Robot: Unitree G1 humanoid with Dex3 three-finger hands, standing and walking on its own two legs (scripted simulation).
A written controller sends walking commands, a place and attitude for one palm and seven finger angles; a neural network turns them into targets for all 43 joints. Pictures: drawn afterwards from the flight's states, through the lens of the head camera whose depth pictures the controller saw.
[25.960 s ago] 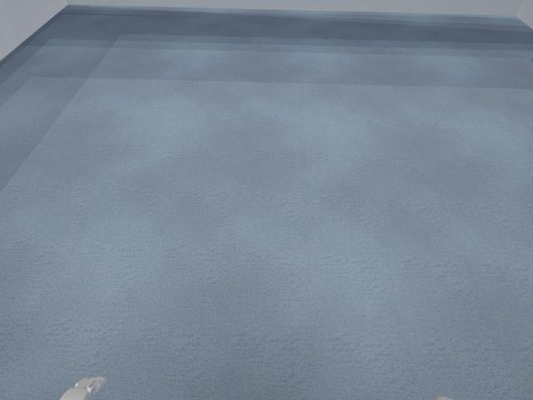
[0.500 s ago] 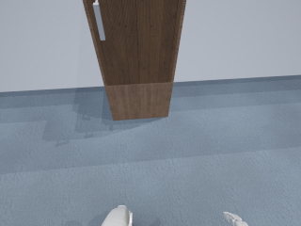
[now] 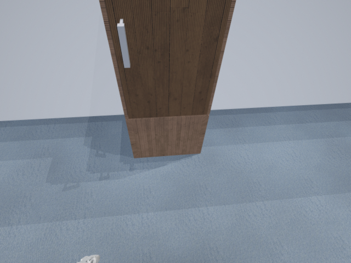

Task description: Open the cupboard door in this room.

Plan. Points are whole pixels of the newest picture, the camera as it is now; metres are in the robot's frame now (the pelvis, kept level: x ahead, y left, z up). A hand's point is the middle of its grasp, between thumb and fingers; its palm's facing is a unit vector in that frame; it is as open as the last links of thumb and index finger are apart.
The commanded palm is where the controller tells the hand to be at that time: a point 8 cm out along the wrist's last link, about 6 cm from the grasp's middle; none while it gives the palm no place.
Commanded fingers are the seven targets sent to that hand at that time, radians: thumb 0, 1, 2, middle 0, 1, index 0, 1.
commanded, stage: turn to face it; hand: left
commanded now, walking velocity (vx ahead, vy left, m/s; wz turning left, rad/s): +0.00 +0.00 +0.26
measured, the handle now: (124, 44) +0.79 +0.21 +0.07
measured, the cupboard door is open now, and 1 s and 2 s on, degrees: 0 0 0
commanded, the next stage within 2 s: take the last steps up to it in 0.04 s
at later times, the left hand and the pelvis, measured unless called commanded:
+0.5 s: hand out of the picture -0.07 +0.14 -0.17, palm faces +0.23 -0.96 -0.18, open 7.4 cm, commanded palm none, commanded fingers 0.00 0.90 0.90 -0.20 -0.30 -0.20 -0.30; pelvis +0.03 -0.02 +0.00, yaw +7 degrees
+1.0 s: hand (121, 217) +0.27 +0.16 -0.17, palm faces +0.09 -0.96 -0.25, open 7.4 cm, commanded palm none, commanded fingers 0.00 0.90 0.90 -0.20 -0.30 -0.20 -0.30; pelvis +0.18 -0.04 -0.02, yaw +5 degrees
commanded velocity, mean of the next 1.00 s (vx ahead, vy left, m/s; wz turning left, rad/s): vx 0.24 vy -0.06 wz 0.02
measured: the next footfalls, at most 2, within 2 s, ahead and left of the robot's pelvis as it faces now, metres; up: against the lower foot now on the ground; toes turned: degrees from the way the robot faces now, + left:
right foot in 0.14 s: +0.04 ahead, -0.13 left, +0.00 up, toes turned -2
left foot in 0.54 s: +0.06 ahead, +0.12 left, +0.00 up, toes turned +15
